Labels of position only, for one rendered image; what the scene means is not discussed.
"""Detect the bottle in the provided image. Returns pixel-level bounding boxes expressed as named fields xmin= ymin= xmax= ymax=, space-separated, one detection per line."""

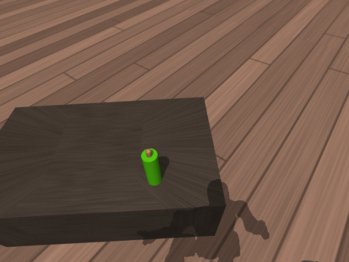
xmin=141 ymin=148 xmax=161 ymax=186

